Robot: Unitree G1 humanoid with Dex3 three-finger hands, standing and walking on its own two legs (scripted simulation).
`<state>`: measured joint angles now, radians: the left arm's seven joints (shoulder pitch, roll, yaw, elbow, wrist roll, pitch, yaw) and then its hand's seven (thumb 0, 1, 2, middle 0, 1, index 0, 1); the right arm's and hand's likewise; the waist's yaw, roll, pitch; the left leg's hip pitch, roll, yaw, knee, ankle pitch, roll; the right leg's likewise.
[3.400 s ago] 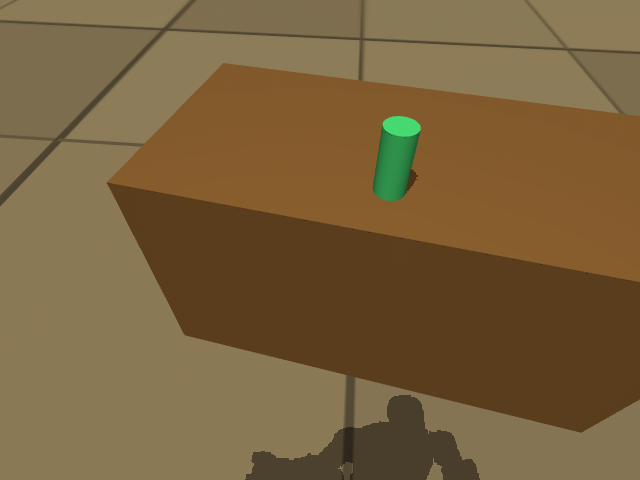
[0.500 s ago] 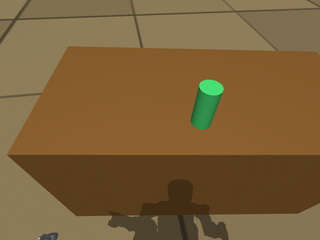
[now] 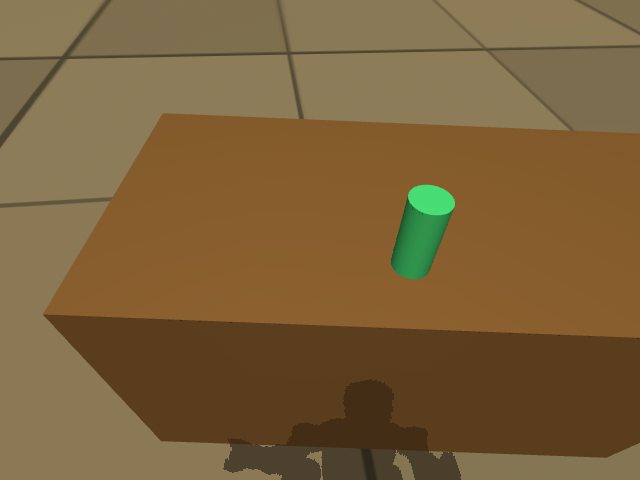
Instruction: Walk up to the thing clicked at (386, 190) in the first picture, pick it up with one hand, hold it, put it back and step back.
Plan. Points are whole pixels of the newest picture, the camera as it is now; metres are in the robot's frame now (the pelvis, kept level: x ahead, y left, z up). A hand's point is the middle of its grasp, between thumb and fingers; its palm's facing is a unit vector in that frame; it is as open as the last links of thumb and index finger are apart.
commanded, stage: walk up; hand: right
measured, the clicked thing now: (419, 234) +0.52 -0.15 +0.00
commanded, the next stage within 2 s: stand in 0.54 s
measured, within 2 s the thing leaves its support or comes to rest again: neither
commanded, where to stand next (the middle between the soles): +0.07 -0.01 m, yaw +1 degrees
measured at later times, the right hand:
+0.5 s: hand out of the picture +0.12 -0.24 -0.15, palm faces -0.05 +0.93 -0.36, open 7.4 cm
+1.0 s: hand out of the picture +0.09 -0.24 -0.15, palm faces -0.05 +0.94 -0.33, open 7.4 cm
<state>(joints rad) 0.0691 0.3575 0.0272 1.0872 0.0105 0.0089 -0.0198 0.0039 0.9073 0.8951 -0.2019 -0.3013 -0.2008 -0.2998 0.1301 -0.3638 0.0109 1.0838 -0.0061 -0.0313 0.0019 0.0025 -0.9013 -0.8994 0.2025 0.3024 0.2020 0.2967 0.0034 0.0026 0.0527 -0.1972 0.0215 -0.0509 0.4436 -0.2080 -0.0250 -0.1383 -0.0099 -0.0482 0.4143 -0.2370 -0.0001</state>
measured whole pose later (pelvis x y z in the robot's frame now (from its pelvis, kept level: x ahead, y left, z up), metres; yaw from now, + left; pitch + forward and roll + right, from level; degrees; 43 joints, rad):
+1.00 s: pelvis +0.01 +0.01 +0.01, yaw +1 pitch -2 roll +0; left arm 0.08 0.34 0.01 1.15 0.01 0.00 -0.01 0.00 0.91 0.90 -0.20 -0.30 -0.20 -0.30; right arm 0.09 -0.35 0.01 1.13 0.00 -0.01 0.01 0.00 -0.90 -0.90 0.20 0.30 0.20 0.30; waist 0.00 0.01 0.06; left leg -0.14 0.00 -0.05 0.33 -0.16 -0.02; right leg -0.08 -0.03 -0.05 0.31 -0.19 0.01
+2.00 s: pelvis +0.01 +0.00 +0.01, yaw +0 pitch -2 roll +0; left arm 0.11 0.35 0.00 1.14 0.01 0.00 0.00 0.00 0.91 0.90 -0.20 -0.30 -0.20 -0.30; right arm 0.10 -0.35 0.01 1.13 -0.01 -0.01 0.00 0.00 -0.90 -0.90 0.20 0.30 0.20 0.30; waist 0.00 0.01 0.05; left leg -0.14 0.00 -0.05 0.33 -0.16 -0.02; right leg -0.08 -0.03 -0.05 0.32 -0.20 0.01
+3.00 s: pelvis +0.00 +0.00 +0.00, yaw -1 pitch +1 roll +0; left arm 0.08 0.31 0.05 0.92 -0.07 -0.08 0.05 0.01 0.72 0.70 -0.11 -0.18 -0.10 -0.18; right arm 0.03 -0.30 -0.06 0.94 0.07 -0.07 -0.05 0.01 -0.71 -0.71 0.13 0.18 0.12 0.17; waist 0.00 0.01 0.09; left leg -0.24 0.02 -0.02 0.43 -0.20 -0.02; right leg -0.21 -0.02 -0.02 0.44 -0.24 0.01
